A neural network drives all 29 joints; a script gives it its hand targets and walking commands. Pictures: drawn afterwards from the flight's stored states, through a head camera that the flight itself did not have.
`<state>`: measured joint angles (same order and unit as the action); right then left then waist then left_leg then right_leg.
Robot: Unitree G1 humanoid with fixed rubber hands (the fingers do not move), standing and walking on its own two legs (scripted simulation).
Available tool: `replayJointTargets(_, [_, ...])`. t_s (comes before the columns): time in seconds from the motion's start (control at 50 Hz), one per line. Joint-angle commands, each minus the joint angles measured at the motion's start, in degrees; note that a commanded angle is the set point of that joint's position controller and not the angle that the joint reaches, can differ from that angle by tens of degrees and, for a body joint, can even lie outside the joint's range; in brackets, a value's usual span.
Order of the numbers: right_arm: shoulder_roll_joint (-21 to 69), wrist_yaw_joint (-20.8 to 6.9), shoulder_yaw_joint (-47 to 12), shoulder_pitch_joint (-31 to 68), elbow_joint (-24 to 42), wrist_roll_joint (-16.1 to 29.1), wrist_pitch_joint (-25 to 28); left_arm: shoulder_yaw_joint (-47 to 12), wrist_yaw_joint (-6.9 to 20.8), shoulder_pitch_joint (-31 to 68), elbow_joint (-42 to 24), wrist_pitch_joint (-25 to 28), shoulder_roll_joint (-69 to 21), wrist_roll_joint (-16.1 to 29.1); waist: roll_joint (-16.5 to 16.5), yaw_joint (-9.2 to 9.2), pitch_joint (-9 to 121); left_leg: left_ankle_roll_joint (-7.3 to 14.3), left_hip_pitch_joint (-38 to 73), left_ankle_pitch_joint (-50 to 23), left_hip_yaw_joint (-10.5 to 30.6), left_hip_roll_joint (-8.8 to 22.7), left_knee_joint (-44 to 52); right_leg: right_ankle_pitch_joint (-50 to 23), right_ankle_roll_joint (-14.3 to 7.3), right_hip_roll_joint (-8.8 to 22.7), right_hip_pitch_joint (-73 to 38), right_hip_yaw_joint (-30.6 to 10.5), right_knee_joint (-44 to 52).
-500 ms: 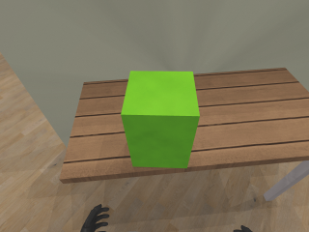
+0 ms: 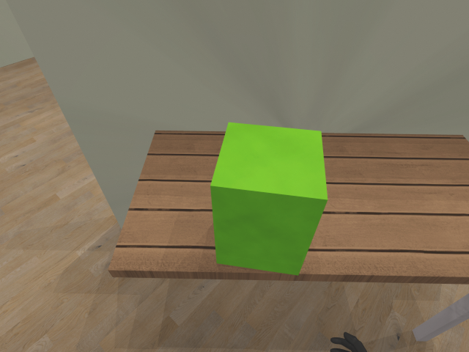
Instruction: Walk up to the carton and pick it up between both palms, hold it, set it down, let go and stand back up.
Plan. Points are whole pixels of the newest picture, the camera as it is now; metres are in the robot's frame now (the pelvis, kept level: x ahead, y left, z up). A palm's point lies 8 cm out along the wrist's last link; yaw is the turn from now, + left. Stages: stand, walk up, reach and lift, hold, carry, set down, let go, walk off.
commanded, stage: walk up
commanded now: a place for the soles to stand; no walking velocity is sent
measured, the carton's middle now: (264, 202) +0.43 -0.04 +0.00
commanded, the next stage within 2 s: reach and lift in 1.98 s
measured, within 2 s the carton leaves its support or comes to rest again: neither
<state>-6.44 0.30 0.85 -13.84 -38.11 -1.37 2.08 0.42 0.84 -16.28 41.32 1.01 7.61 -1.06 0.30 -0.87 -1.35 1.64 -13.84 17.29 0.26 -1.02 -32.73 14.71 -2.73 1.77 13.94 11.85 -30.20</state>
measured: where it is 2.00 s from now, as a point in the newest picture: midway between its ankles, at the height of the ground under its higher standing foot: outside the picture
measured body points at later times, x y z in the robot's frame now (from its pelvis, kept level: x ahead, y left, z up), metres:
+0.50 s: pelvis +0.01 +0.01 +0.00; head +0.02 +0.00 +0.45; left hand +0.13 +0.22 -0.12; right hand +0.13 -0.21 -0.12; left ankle +0.00 +0.10 -0.73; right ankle +0.02 -0.09 -0.73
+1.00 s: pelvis +0.01 +0.05 +0.00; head +0.02 +0.04 +0.45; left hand +0.13 +0.25 -0.12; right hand +0.10 -0.18 -0.12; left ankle +0.00 +0.10 -0.73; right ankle +0.02 -0.09 -0.73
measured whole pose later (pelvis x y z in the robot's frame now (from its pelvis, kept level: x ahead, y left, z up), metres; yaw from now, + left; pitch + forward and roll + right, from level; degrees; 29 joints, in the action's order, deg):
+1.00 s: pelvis +0.01 +0.05 +0.00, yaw -5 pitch -2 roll -1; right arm -8.5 -0.2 1.9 -15.0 -42.6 -0.8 0.6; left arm 0.4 -1.2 -14.5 44.0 0.9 7.0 -1.1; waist 1.2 -0.5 -2.4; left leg 5.4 -9.7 16.8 -5.4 -3.5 -27.8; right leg 13.4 1.6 3.7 13.1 5.4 -28.5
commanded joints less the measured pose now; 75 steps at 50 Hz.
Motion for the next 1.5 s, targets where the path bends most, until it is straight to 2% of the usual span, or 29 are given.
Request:
replayJointTargets(0.0, [-4.51,0.22,1.18,0.23,4.07,0.05,1.14,1.4,-0.16,0.62,-4.98,1.14,4.82,0.07,0.2,0.32,1.53,1.44,-3.66,-6.63,7.17,5.51,7.7,-3.88,-0.62,6.73,-3.94,-9.59,7.77])
replayJointTargets(0.34, [-4.52,0.24,1.2,-1.4,2.16,0.07,1.21,1.73,-0.45,1.4,-3.64,1.04,4.42,0.03,0.51,0.24,1.3,1.03,-2.42,-10.35,6.35,5.84,8.67,-7.95,-0.39,6.34,-5.68,-9.36,7.3])
replayJointTargets(0.36, [-6.93,0.16,2.0,0.89,1.78,-0.06,0.34,1.82,-0.96,0.8,-4.47,1.52,4.19,0.24,5.26,-0.91,-0.09,1.51,-3.02,-9.97,3.78,4.08,6.51,-12.64,-0.47,9.21,-5.22,-12.13,8.38])
replayJointTargets(0.38, [-5.03,0.11,1.59,-0.13,1.73,-0.27,-0.08,2.27,-1.24,0.46,-3.98,1.74,6.08,0.31,2.29,0.07,1.34,1.54,-1.68,-9.11,4.21,4.52,6.82,-13.76,-0.99,9.87,-5.25,-12.45,8.33])
replayJointTargets(0.4, [-4.56,0.01,1.42,-0.65,1.52,-0.27,-0.28,2.43,-1.42,1.11,-4.02,1.79,6.29,0.36,0.22,0.29,1.55,1.62,-1.11,-8.93,4.38,4.77,7.21,-13.94,-1.03,9.59,-5.07,-12.23,8.21])
replayJointTargets(0.46, [-5.3,-0.18,1.62,-0.1,0.85,-0.2,-0.49,2.19,-1.59,1.33,-4.21,1.78,5.21,0.35,-1.56,0.27,1.92,1.81,0.51,-9.68,4.32,5.11,7.73,-13.67,-0.64,8.74,-4.32,-11.54,8.14])
replayJointTargets(0.68, [-6.27,-0.43,1.85,0.57,-0.38,0.22,-0.67,1.82,-1.72,1.17,-3.76,1.36,4.92,0.2,-0.99,0.2,1.44,1.83,1.34,-11.06,4.23,6.13,10.27,-10.64,0.63,6.94,-3.48,-10.96,6.85])
replayJointTargets(1.04, [-7.56,-0.22,2.66,-2.99,0.01,0.64,-0.48,0.77,-2.59,2.12,-0.9,0.6,4.04,-0.12,0.76,0.8,0.37,-0.66,1.53,-16.83,4.1,8.04,13.94,-6.82,2.91,4.8,-2.51,-9.84,4.45])
replayJointTargets(1.06, [-6.82,-0.25,1.2,-3.58,0.44,0.48,-0.99,1.5,-2.52,0.31,-1.14,0.46,3.69,-0.44,2.51,0.36,0.04,-0.14,1.43,-15.51,3.87,6.79,13.76,-5.12,3.06,4.96,-1.77,-11.0,4.02])
replayJointTargets(1.08, [-6.05,-0.39,1.16,-3.36,0.41,0.56,-1.21,1.85,-2.44,0.82,-0.84,0.31,4.0,-0.54,3.42,0.74,-1.3,-0.44,-1.11,-11.2,4.61,7.64,15.38,-3.72,3.06,5.04,-3.1,-10.89,4.22])
replayJointTargets(1.1, [-6.4,-0.52,1.14,-3.97,0.31,0.42,-1.24,2.03,-2.51,1.19,-0.91,0.13,4.88,-0.9,1.71,1.35,-1.2,-0.9,0.16,-11.92,4.34,7.56,14.82,-4.59,3.43,5.32,-3.53,-10.74,4.05])
replayJointTargets(1.12, [-7.01,-0.37,0.98,-3.85,0.84,0.65,-1.24,2.23,-2.41,0.88,-0.85,0.09,4.55,-0.56,2.74,0.62,-1.12,-0.65,0.64,-13.41,4.27,6.86,14.7,-5.08,3.03,5.28,-1.59,-11.33,3.87])
replayJointTargets(1.14, [-7.98,-0.31,1.45,-4.61,1.16,0.37,-1.18,1.9,-2.5,0.79,-0.61,0.16,3.71,-0.68,1.8,0.97,-1.46,-1.09,0.34,-13.71,4.18,7.3,14.92,-4.2,3.37,4.98,-1.86,-10.74,3.26])
replayJointTargets(1.16, [-8.12,-0.21,1.33,-4.41,1.3,0.29,-1.25,2.0,-2.4,0.04,-0.74,0.16,4.12,-0.61,-0.48,0.72,-0.13,-0.71,1.54,-14.95,4.8,7.7,14.62,-4.56,3.22,4.48,-1.77,-10.51,3.07])
replayJointTargets(1.18, [-8.2,-0.3,1.26,-4.76,1.4,0.41,-1.37,2.09,-2.18,0.48,-0.34,0.08,4.61,-0.74,-1.06,0.74,-0.59,-0.77,0.93,-14.8,4.9,8.66,14.47,-3.83,3.54,4.29,-1.71,-9.34,3.14])
replayJointTargets(1.2, [-8.36,-0.31,1.09,-6.36,1.32,0.45,-1.4,2.17,-2.31,1.12,-0.84,0.0,4.45,-0.62,0.09,1.39,-1.22,-1.05,0.22,-15.18,4.63,7.99,14.48,-3.46,3.33,4.37,-1.53,-10.45,3.02])
replayJointTargets(1.22, [-8.71,-0.29,1.14,-5.39,1.38,0.3,-1.47,2.07,-2.12,0.19,-0.64,-0.11,4.03,-0.49,0.83,0.87,-1.04,-0.96,0.34,-11.42,3.9,8.0,14.86,-2.88,3.61,4.2,-0.89,-10.42,3.39])
replayJointTargets(1.24, [-8.58,-0.3,1.37,-6.37,1.64,0.53,-1.26,2.3,-2.38,1.28,-0.72,-0.32,4.39,-0.74,0.49,1.7,-2.86,-1.7,-1.06,-12.27,5.15,8.74,15.55,-3.27,3.86,4.57,-1.3,-10.4,3.13])
replayJointTargets(1.26, [-9.51,-0.11,1.46,-5.79,1.6,0.3,-1.38,2.42,-2.57,1.11,-0.74,-0.46,4.66,-0.53,-0.15,1.37,-2.85,-2.48,0.42,-14.67,4.97,8.55,15.59,-3.84,4.0,4.56,0.33,-10.39,2.17])
replayJointTargets(1.28, [-9.39,-0.18,1.08,-7.21,2.0,0.43,-1.29,2.39,-2.39,1.14,-0.77,-0.54,4.7,-0.34,-0.23,1.91,-0.49,-2.54,0.63,-15.59,5.89,9.28,15.26,-2.86,4.24,4.04,-0.82,-9.88,1.97])
replayJointTargets(1.3, [-8.57,-0.18,1.1,-7.18,1.93,0.54,-1.55,2.21,-2.34,-0.1,-0.54,-0.53,4.16,-0.13,1.15,1.41,0.21,-2.66,2.05,-14.61,5.45,8.59,15.26,-2.39,4.24,4.31,-0.67,-10.26,2.58])
replayJointTargets(1.34, [-8.89,-0.14,1.32,-6.33,2.0,0.52,-1.34,2.37,-2.02,-0.23,-0.12,-0.44,3.67,-0.32,-0.5,1.05,0.39,-2.42,3.13,-20.28,4.84,8.71,14.23,-3.88,4.39,4.2,-0.75,-10.02,2.13])
replayJointTargets(1.36, [-9.45,-0.05,1.32,-7.24,2.07,0.85,-1.44,2.64,-2.22,0.38,-0.26,-0.46,4.41,-0.43,1.35,1.73,0.51,-3.25,2.74,-20.71,4.88,8.79,14.36,-3.42,4.55,4.13,-1.26,-9.53,2.04])
replayJointTargets(1.38, [-8.6,-0.08,1.21,-6.34,2.4,0.65,-1.63,2.58,-2.28,0.56,-0.31,-0.44,4.53,-0.53,0.5,1.36,-0.06,-2.87,3.54,-21.03,4.16,8.24,14.69,-3.34,3.96,4.45,-0.11,-10.54,1.28])
replayJointTargets(1.4, [-9.81,0.03,1.38,-6.76,2.23,0.5,-1.77,2.48,-2.39,0.39,-0.12,-0.58,3.45,-0.49,0.03,1.46,0.1,-2.9,3.07,-21.22,4.43,8.81,14.48,-2.73,4.35,4.5,0.68,-9.6,1.63])
replayJointTargets(1.42, [-9.93,0.05,1.59,-5.95,2.51,0.49,-1.77,2.29,-2.57,0.11,-0.31,-0.59,3.34,-0.51,0.91,0.71,-1.34,-2.75,1.64,-21.31,4.29,9.05,14.36,-2.95,4.35,4.66,0.24,-10.0,1.9])
replayJointTargets(1.46, [-8.88,0.13,1.27,-6.84,2.6,0.44,-1.67,2.03,-2.98,-0.4,-0.05,-0.62,3.5,-0.33,0.49,1.29,-0.3,-2.39,3.05,-25.05,3.54,8.14,13.34,-4.5,4.13,4.9,-0.27,-10.54,1.65])
replayJointTargets(1.48, [-9.08,0.13,1.21,-6.18,2.25,0.45,-1.71,2.39,-2.71,-0.75,0.07,-0.64,3.87,-0.41,0.53,0.51,0.38,-2.24,2.82,-25.04,3.63,8.76,12.99,-4.47,3.96,4.67,-0.54,-10.28,2.05])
